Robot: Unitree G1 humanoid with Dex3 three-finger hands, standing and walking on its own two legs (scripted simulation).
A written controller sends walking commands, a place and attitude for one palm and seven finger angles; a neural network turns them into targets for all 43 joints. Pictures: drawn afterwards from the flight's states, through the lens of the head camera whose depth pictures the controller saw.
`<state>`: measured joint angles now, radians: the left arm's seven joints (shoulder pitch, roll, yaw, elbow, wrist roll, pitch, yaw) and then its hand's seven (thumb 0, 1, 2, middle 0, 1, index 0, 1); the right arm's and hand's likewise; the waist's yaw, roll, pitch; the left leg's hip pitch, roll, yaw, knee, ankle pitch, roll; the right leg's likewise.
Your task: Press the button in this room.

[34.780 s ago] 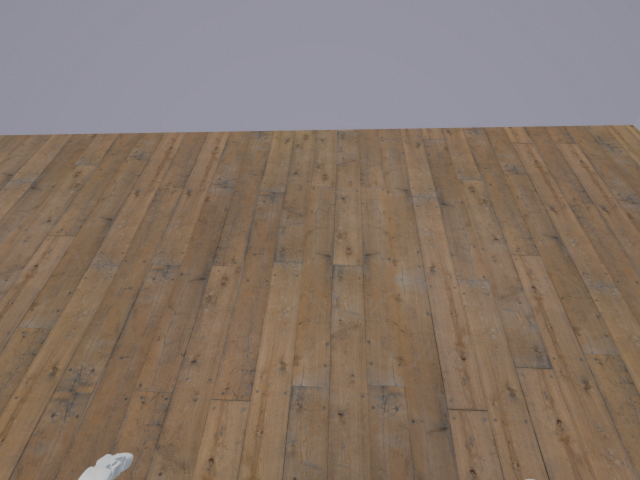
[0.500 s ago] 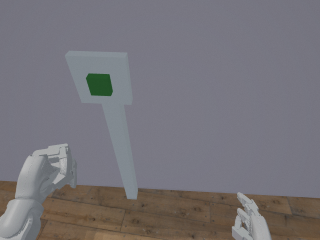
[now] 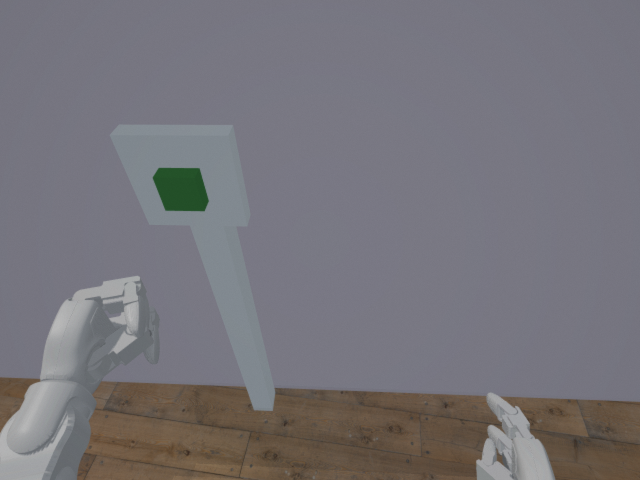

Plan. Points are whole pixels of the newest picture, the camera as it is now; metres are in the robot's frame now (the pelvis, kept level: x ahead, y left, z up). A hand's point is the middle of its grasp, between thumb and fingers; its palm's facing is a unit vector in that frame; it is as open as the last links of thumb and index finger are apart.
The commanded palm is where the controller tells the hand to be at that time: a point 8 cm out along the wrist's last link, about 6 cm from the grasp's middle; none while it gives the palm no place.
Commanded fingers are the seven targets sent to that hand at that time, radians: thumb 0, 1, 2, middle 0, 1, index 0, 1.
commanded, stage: raise the hand and make a fist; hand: left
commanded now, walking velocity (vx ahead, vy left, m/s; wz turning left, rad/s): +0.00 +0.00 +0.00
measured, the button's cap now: (182, 188) +0.47 +0.25 +0.14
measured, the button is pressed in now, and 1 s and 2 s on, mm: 0 0 0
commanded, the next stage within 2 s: aim a knuckle at the button in 0.06 s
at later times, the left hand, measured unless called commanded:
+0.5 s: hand (159, 306) +0.27 +0.21 +0.13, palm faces +0.07 -1.00 -0.05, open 3.1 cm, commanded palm +0.24 +0.26 +0.13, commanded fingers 0.00 0.90 0.90 -1.30 -1.50 -1.30 -1.50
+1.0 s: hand (176, 281) +0.32 +0.21 +0.11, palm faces +0.07 -1.00 -0.02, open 3.1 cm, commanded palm +0.30 +0.26 +0.12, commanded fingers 0.00 0.90 0.90 -1.30 -1.50 -1.30 -1.50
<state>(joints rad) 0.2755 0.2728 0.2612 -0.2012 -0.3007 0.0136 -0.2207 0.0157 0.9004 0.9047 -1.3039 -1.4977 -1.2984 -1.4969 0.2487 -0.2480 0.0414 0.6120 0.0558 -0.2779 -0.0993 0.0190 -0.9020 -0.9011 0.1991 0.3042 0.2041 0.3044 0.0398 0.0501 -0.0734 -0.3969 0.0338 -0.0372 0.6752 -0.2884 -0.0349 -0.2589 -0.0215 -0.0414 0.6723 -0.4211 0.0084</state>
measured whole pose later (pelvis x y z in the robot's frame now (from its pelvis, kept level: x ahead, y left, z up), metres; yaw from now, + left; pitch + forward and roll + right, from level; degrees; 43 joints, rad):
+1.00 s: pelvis -0.01 +0.02 +0.00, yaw -1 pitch +2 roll +0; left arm -0.13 0.27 0.25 0.23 -0.24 -0.05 -0.17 0.02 0.90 0.90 -1.30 -1.50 -1.30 -1.50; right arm 0.23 -0.24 0.04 0.64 0.05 -0.18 -0.11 0.02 -0.90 -0.90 0.20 0.30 0.20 0.30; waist 0.01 0.03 -0.03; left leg -0.44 0.03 -0.01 0.67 -0.27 -0.01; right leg -0.31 -0.03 -0.01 0.67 -0.40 0.03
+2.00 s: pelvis +0.00 +0.01 +0.00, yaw -2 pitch +5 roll -1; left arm -0.34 0.31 0.29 0.50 -0.22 -0.12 -0.19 0.02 0.90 0.90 -1.30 -1.50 -1.30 -1.50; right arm 0.24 -0.25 0.02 0.61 0.05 -0.06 -0.09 0.01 -0.90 -0.90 0.20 0.30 0.20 0.30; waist -0.02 0.03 -0.05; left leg -0.50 0.04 -0.01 0.71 -0.29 -0.02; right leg -0.37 -0.01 -0.01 0.70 -0.41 0.02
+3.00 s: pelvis -0.01 +0.02 -0.01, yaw -2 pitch +6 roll -1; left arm -0.57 0.37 0.33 0.78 -0.18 -0.18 -0.21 0.05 0.84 0.90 -1.30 -1.50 -1.30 -1.50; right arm 0.30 -0.26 0.02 0.65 0.05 -0.02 -0.09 0.01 -0.90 -0.90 0.20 0.30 0.20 0.30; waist -0.05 0.03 -0.06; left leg -0.57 0.05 -0.01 0.75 -0.29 -0.02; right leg -0.43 -0.01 -0.01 0.73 -0.40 0.02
